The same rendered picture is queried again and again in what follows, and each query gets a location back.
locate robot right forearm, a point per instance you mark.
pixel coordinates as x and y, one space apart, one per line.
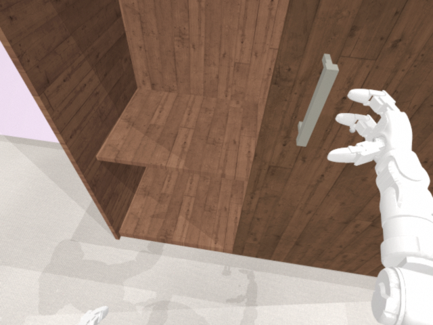
406 207

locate robot left hand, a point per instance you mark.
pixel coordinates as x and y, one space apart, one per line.
94 317

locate robot right hand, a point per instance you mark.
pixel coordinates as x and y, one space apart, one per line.
393 129

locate handle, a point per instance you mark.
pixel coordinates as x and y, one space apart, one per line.
322 90

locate wardrobe door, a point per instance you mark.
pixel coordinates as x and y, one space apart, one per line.
300 207

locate right robot upper arm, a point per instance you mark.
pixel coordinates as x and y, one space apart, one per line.
403 297

